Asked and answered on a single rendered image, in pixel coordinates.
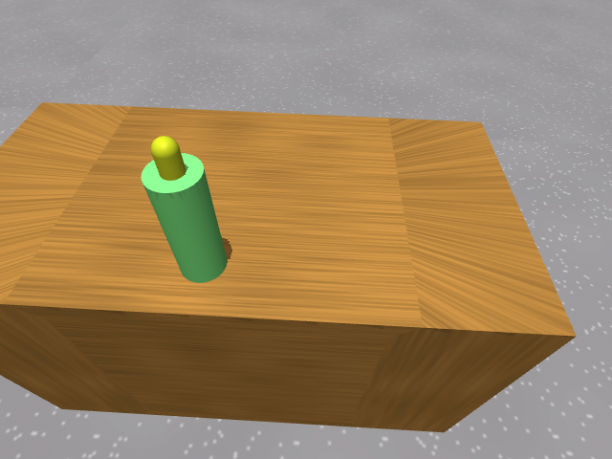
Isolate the bottle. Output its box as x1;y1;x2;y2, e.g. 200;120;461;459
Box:
141;136;227;283

